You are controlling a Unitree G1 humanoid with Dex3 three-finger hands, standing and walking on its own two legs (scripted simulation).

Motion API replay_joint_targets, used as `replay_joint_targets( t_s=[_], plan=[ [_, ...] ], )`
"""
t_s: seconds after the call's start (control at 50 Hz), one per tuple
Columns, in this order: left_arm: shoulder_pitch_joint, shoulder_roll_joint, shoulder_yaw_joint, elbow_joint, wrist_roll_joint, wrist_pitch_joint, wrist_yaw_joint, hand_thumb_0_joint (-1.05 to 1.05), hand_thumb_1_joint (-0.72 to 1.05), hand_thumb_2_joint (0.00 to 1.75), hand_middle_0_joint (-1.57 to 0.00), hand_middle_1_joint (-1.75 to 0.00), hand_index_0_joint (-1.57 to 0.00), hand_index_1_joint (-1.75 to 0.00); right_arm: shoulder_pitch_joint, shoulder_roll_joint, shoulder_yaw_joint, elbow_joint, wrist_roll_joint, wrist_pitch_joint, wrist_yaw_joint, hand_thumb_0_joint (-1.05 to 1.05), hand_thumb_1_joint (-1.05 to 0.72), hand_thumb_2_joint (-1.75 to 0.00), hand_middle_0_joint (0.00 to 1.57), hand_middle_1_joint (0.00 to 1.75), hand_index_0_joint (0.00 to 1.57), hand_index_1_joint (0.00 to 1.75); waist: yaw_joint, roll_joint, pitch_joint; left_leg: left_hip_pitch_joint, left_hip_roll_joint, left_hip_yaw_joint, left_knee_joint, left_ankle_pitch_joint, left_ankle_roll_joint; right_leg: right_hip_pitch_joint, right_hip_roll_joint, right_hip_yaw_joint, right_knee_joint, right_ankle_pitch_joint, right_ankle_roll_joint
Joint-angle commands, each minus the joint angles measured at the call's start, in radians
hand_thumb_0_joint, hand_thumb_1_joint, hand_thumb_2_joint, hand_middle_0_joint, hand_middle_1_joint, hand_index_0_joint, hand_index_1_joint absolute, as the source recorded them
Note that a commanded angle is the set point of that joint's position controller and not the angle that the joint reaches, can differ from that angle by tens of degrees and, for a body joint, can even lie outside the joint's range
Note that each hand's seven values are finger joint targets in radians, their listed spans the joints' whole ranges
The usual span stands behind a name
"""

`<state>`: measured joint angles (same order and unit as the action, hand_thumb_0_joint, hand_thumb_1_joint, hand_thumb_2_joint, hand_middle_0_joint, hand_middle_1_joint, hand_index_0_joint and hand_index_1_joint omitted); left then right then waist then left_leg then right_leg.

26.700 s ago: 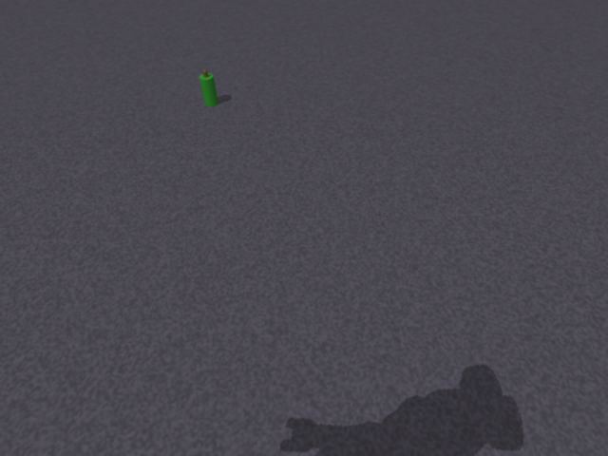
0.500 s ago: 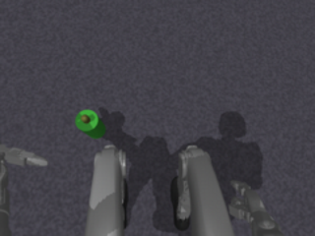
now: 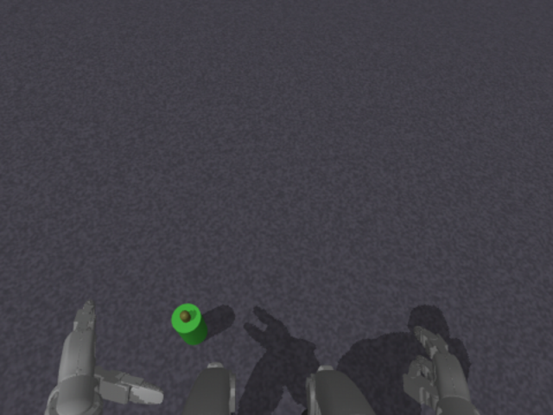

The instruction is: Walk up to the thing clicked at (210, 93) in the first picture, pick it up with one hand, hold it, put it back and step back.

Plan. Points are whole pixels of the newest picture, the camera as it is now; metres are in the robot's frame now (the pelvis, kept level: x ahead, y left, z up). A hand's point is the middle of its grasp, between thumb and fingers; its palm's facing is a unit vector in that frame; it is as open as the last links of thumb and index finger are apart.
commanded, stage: home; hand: left
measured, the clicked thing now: (189, 323) +0.38 +0.22 -0.57
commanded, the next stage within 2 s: stand in 1.98 s
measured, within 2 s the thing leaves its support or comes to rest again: neither
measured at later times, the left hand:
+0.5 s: hand (130, 372) +0.18 +0.19 -0.01, palm faces +0.12 -0.95 -0.30, open 17.6 cm
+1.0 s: hand (137, 370) +0.19 +0.18 -0.01, palm faces +0.11 -0.95 -0.30, open 17.7 cm
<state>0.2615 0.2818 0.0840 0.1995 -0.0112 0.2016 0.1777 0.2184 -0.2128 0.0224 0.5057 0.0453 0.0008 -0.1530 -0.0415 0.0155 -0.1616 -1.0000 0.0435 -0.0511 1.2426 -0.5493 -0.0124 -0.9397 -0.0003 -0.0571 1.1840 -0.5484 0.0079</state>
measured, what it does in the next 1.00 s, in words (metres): rises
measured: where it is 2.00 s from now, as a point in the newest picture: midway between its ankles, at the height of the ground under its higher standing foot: outside the picture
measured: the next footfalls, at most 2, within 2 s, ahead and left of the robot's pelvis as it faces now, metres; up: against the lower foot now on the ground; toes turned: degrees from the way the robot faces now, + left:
none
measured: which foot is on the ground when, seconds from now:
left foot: down 0.00-1.00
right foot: down 0.00-1.00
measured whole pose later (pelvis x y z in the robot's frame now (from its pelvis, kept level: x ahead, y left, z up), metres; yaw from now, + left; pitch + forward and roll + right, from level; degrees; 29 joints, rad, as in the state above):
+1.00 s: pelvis +0.02 -0.01 +0.05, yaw +1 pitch +8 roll -2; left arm 0.46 0.21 -0.01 0.00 -0.01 0.27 0.14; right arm 0.28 -0.20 0.02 0.51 0.02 -0.11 -0.17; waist -0.02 0.04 -0.10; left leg -0.63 0.04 -0.03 0.96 -0.47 -0.02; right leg -0.57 0.00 -0.05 0.91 -0.47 0.00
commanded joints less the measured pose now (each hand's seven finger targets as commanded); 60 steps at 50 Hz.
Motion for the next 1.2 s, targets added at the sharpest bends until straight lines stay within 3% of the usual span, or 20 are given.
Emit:
replay_joint_targets(
  t_s=[0.0, 0.1, 0.12, 0.14, 0.3, 0.42, 0.52, 0.54, 0.56, 0.62, 0.64, 0.7, 0.8, 0.84, 0.92, 0.98, 1.06, 1.18],
  plan=[
    [0.056, 0.106, 0.018, -0.276, 0.001, -0.013, 0.025, 0.0, -0.55, 0.05, -0.05, -0.05, -0.05, -0.05, 0.017, -0.122, -0.048, -0.146, -0.011, -0.056, -0.029, 0.0, -0.9, -0.9, 0.2, 0.3, 0.2, 0.3, 0.005, 0.09, -0.194, 0.339, -0.02, 0.028, -0.294, 0.288, 0.013, 0.243, 0.022, -0.014, -0.254, 0.279, -0.026],
    [0.192, 0.03, -0.057, -0.347, -0.004, 0.021, 0.02, 0.0, -0.58, 0.04, -0.05, -0.05, -0.05, -0.05, 0.015, -0.107, -0.04, -0.171, -0.014, -0.082, -0.041, 0.0, -0.9, -0.9, 0.2, 0.3, 0.2, 0.3, 0.005, 0.031, -0.096, 0.376, -0.023, 0.029, -0.359, 0.283, 0.019, 0.311, 0.026, -0.023, -0.332, 0.281, -0.02],
    [0.177, 0.075, -0.016, -0.403, -0.001, 0.02, 0.023, 0.0, -0.57, 0.04, -0.05, -0.05, -0.05, -0.05, 0.007, -0.11, -0.043, -0.187, -0.016, -0.088, -0.044, 0.0, -0.9, -0.9, 0.2, 0.3, 0.2, 0.3, 0.011, 0.038, -0.119, 0.394, -0.023, 0.031, -0.36, 0.305, 0.018, 0.335, 0.025, -0.019, -0.34, 0.297, -0.019],
    [0.194, 0.054, -0.041, -0.403, -0.001, 0.022, 0.018, 0.0, -0.57, 0.04, -0.05, -0.05, -0.05, -0.05, 0.009, -0.106, -0.04, -0.181, -0.015, -0.09, -0.045, 0.0, -0.9, -0.9, 0.2, 0.3, 0.2, 0.3, 0.011, 0.025, -0.085, 0.392, -0.025, 0.032, -0.37, 0.301, 0.019, 0.337, 0.025, -0.02, -0.354, 0.297, -0.015],
    [0.205, 0.034, -0.038, -0.422, 0.004, 0.016, -0.007, 0.0, -0.58, 0.04, -0.05, -0.05, -0.05, -0.05, 0.006, -0.114, -0.049, -0.192, -0.026, -0.123, -0.039, 0.0, -0.9, -0.9, 0.2, 0.3, 0.2, 0.3, 0.008, 0.015, -0.011, 0.414, -0.025, 0.034, -0.419, 0.274, 0.015, 0.358, 0.025, -0.017, -0.392, 0.264, -0.015],
    [0.196, 0.021, -0.045, -0.423, 0.01, 0.01, -0.016, 0.0, -0.61, 0.02, -0.04, -0.04, -0.04, -0.04, 0.01, -0.112, -0.051, -0.184, -0.033, -0.145, -0.04, 0.0, -0.9, -0.9, 0.2, 0.3, 0.2, 0.3, 0.003, 0.014, -0.085, 0.475, -0.03, 0.043, -0.399, 0.367, 0.014, 0.411, 0.021, -0.004, -0.391, 0.361, -0.009],
    [0.187, 0.031, -0.035, -0.411, 0.009, 0.014, -0.017, 0.0, -0.61, 0.02, -0.04, -0.04, -0.05, -0.04, -0.005, -0.114, -0.049, -0.173, -0.033, -0.155, -0.036, 0.0, -0.9, -0.9, 0.2, 0.3, 0.2, 0.3, 0.016, 0.035, -0.046, 0.463, -0.033, 0.039, -0.424, 0.308, 0.012, 0.398, 0.023, -0.009, -0.412, 0.297, -0.012],
    [0.196, 0.013, -0.054, -0.395, 0.009, 0.015, -0.019, 0.0, -0.61, 0.02, -0.05, -0.04, -0.05, -0.04, -0.009, -0.116, -0.049, -0.176, -0.033, -0.157, -0.035, 0.0, -0.9, -0.9, 0.2, 0.3, 0.2, 0.3, 0.008, 0.01, -0.038, 0.46, -0.031, 0.037, -0.427, 0.297, 0.013, 0.396, 0.024, -0.01, -0.413, 0.29, -0.011],
    [0.184, 0.032, -0.035, -0.417, 0.007, 0.013, -0.018, 0.0, -0.6, 0.03, -0.05, -0.05, -0.05, -0.05, -0.008, -0.114, -0.048, -0.173, -0.032, -0.157, -0.034, 0.0, -0.9, -0.9, 0.2, 0.3, 0.2, 0.3, 0.016, 0.031, -0.04, 0.458, -0.034, 0.041, -0.424, 0.298, 0.013, 0.403, 0.021, -0.007, -0.418, 0.292, -0.01],
    [0.207, 0.031, -0.033, -0.4, 0.007, 0.012, -0.019, 0.0, -0.61, 0.02, -0.05, -0.04, -0.05, -0.04, -0.009, -0.113, -0.047, -0.169, -0.031, -0.156, -0.031, 0.0, -0.9, -0.9, 0.2, 0.3, 0.2, 0.3, 0.023, 0.03, -0.042, 0.462, -0.034, 0.045, -0.42, 0.326, 0.013, 0.407, 0.021, -0.005, -0.417, 0.322, -0.01],
    [0.214, 0.018, -0.042, -0.386, 0.007, 0.015, -0.024, 0.0, -0.61, 0.02, -0.05, -0.04, -0.05, -0.04, -0.002, -0.119, -0.052, -0.172, -0.032, -0.157, -0.032, 0.0, -0.9, -0.9, 0.2, 0.3, 0.2, 0.3, 0.01, 0.013, -0.055, 0.469, -0.033, 0.042, -0.418, 0.337, 0.013, 0.41, 0.023, -0.005, -0.412, 0.33, -0.01],
    [0.191, 0.027, -0.032, -0.391, 0.007, 0.011, -0.022, 0.0, -0.59, 0.03, -0.05, -0.05, -0.05, -0.05, -0.014, -0.115, -0.049, -0.17, -0.031, -0.158, -0.03, 0.0, -0.9, -0.9, 0.2, 0.3, 0.2, 0.3, 0.02, 0.027, -0.028, 0.455, -0.032, 0.043, -0.433, 0.292, 0.013, 0.399, 0.022, -0.006, -0.425, 0.284, -0.012],
    [0.203, 0.02, -0.042, -0.4, 0.008, 0.013, -0.026, 0.0, -0.61, 0.02, -0.05, -0.04, -0.05, -0.04, 0.002, -0.117, -0.052, -0.166, -0.032, -0.163, -0.032, 0.0, -0.9, -0.9, 0.2, 0.3, 0.2, 0.3, 0.014, 0.025, -0.082, 0.491, -0.029, 0.045, -0.418, 0.372, 0.013, 0.426, 0.021, -0.002, -0.405, 0.364, -0.011],
    [0.194, 0.021, -0.04, -0.391, 0.009, 0.01, -0.026, 0.0, -0.6, 0.03, -0.05, -0.05, -0.05, -0.05, -0.002, -0.114, -0.051, -0.161, -0.032, -0.163, -0.031, 0.0, -0.9, -0.9, 0.2, 0.3, 0.2, 0.3, 0.013, 0.012, -0.057, 0.48, -0.028, 0.042, -0.416, 0.373, 0.013, 0.421, 0.023, -0.006, -0.407, 0.363, -0.009],
    [0.19, 0.016, -0.045, -0.384, 0.009, 0.011, -0.027, 0.0, -0.59, 0.03, -0.05, -0.05, -0.05, -0.05, -0.006, -0.118, -0.051, -0.161, -0.033, -0.166, -0.03, 0.0, -0.9, -0.9, 0.2, 0.3, 0.2, 0.3, 0.015, 0.025, -0.036, 0.474, -0.027, 0.039, -0.44, 0.305, 0.012, 0.4, 0.025, -0.008, -0.415, 0.292, -0.014],
    [0.199, 0.021, -0.036, -0.369, 0.009, 0.013, -0.027, 0.0, -0.6, 0.03, -0.05, -0.05, -0.05, -0.05, -0.002, -0.115, -0.051, -0.16, -0.034, -0.167, -0.034, 0.0, -0.9, -0.9, 0.2, 0.3, 0.2, 0.3, 0.015, -0.004, -0.042, 0.471, -0.03, 0.047, -0.425, 0.326, 0.017, 0.412, 0.02, -0.004, -0.425, 0.322, -0.008],
    [0.181, 0.023, -0.037, -0.378, 0.007, 0.013, -0.029, 0.0, -0.6, 0.03, -0.05, -0.05, -0.05, -0.05, -0.013, -0.117, -0.05, -0.162, -0.032, -0.171, -0.032, 0.0, -0.9, -0.9, 0.2, 0.3, 0.2, 0.3, 0.017, 0.005, -0.02, 0.464, -0.03, 0.045, -0.441, 0.277, 0.016, 0.397, 0.022, -0.004, -0.43, 0.269, -0.011],
    [0.182, 0.022, -0.041, -0.377, 0.008, 0.012, -0.032, 0.0, -0.6, 0.02, -0.05, -0.05, -0.05, -0.05, -0.009, -0.117, -0.05, -0.158, -0.033, -0.175, -0.033, 0.0, -0.9, -0.9, 0.2, 0.3, 0.2, 0.3, 0.012, 0.005, -0.026, 0.466, -0.033, 0.052, -0.431, 0.285, 0.019, 0.397, 0.017, 0.001, -0.435, 0.287, -0.008]
  ],
)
